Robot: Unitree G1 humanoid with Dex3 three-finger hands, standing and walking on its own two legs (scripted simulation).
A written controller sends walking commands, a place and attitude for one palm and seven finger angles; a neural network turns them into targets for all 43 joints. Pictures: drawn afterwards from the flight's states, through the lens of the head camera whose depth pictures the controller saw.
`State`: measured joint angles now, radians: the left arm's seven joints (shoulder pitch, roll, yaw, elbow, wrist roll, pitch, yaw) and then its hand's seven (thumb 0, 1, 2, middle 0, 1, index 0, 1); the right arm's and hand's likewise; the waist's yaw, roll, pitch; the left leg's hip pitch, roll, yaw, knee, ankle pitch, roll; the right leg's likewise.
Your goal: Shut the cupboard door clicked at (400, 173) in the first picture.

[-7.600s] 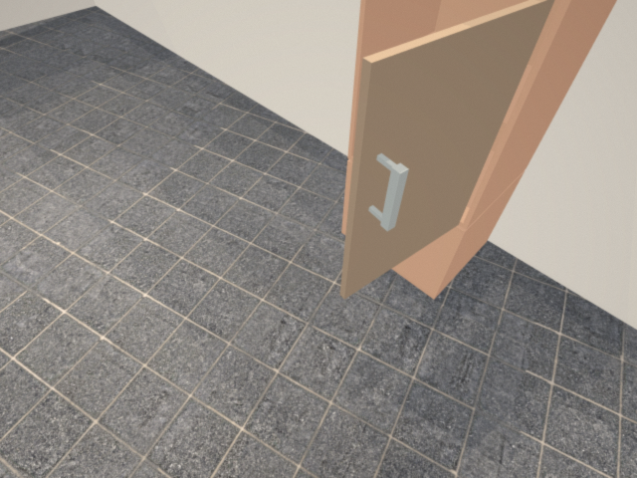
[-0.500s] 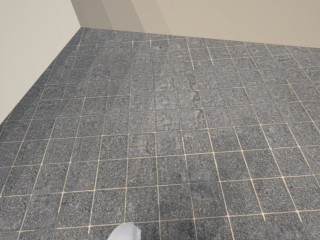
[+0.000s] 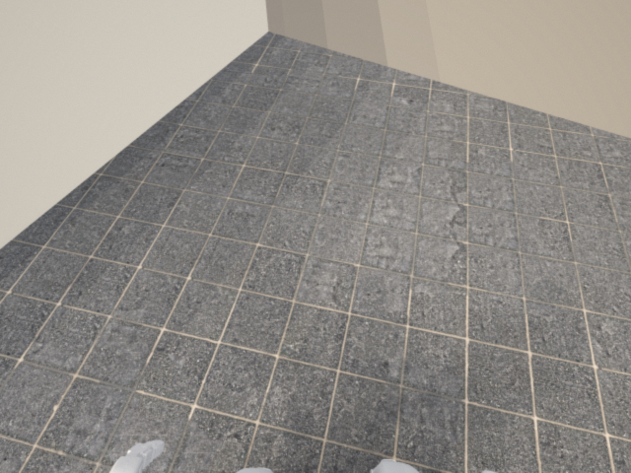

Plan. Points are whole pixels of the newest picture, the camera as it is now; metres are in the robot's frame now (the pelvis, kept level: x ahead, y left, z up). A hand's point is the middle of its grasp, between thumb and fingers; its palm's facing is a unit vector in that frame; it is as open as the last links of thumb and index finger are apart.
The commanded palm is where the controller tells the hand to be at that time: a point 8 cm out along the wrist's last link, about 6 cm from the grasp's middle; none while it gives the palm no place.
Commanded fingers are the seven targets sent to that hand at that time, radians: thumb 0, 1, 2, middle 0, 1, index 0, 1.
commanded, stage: walk to a spot facing it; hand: left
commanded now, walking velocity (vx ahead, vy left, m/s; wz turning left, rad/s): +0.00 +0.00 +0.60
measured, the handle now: out of the picture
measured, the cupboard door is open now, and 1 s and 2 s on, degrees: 81 81 81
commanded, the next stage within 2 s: none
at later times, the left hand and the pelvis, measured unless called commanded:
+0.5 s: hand out of the picture -0.02 +0.20 -0.19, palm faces +0.36 -0.90 -0.24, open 7.3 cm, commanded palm none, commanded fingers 0.00 0.90 0.90 -0.20 -0.30 -0.20 -0.30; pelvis +0.01 -0.01 -0.01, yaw +20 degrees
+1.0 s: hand out of the picture +0.03 +0.18 -0.15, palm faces +0.54 -0.79 -0.28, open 7.3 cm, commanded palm none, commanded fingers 0.00 0.90 0.90 -0.20 -0.30 -0.20 -0.30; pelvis +0.04 -0.05 +0.00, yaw +36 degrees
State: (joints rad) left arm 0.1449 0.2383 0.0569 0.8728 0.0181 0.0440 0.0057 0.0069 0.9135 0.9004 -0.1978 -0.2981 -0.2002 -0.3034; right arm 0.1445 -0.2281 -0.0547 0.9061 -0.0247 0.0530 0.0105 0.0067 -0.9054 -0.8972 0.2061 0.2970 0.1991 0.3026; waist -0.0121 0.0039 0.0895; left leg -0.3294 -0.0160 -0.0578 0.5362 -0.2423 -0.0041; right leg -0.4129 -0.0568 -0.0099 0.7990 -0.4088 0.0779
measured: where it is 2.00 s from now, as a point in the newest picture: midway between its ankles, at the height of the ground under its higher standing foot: outside the picture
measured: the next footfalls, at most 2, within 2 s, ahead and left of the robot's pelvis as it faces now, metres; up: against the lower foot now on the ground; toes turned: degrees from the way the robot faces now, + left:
right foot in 0.04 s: +0.04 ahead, -0.13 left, +0.00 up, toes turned -1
left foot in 0.46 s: +0.03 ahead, +0.09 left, +0.00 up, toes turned +25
